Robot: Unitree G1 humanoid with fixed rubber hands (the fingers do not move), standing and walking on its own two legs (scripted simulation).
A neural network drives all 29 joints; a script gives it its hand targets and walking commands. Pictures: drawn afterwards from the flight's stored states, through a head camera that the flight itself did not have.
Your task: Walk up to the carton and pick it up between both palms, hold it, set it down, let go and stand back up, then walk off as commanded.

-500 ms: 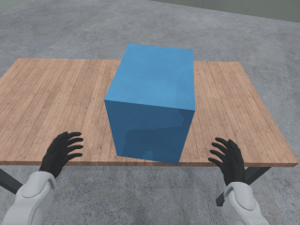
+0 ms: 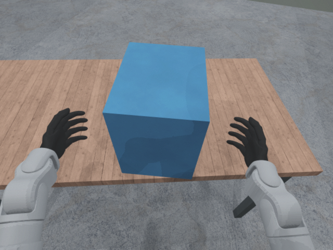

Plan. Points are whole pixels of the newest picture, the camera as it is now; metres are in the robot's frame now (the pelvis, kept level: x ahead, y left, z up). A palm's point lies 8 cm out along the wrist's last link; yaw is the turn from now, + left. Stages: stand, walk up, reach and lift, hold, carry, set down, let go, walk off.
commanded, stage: reach and lift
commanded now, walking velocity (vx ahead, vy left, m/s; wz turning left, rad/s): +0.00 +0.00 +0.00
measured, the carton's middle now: (161, 113) +0.45 +0.06 +0.04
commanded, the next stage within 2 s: none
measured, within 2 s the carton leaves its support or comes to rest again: neither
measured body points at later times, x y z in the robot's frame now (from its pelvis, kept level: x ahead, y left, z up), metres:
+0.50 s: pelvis -0.01 +0.00 +0.00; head +0.00 +0.02 +0.45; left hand +0.38 +0.27 +0.15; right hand +0.37 -0.16 +0.14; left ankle +0.03 +0.12 -0.75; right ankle -0.03 -0.13 -0.75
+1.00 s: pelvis -0.02 +0.01 +0.00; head +0.02 +0.03 +0.44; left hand +0.44 +0.26 +0.19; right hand +0.43 -0.16 +0.18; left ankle +0.03 +0.13 -0.75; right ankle -0.03 -0.13 -0.75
